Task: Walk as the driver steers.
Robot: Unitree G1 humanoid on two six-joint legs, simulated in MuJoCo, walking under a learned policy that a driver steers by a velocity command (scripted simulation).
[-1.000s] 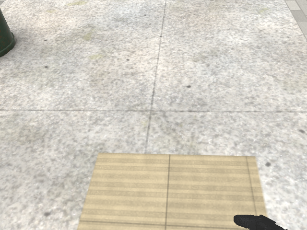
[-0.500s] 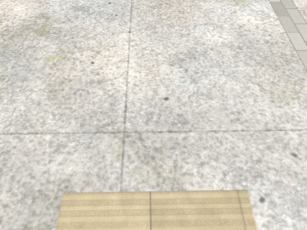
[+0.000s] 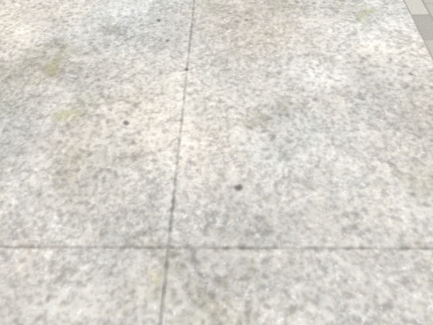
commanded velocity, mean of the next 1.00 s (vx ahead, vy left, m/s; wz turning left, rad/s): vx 0.23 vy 0.00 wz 0.00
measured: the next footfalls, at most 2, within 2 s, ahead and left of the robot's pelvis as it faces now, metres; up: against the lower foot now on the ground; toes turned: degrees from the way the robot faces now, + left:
left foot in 0.40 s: +0.38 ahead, +0.15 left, +0.00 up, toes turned +2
right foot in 0.76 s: +0.34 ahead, -0.10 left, +0.00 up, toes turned +0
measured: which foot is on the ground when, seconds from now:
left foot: up 0.00-0.38, down 0.40-1.00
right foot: down 0.00-0.40, up 0.42-0.74, down 0.76-1.00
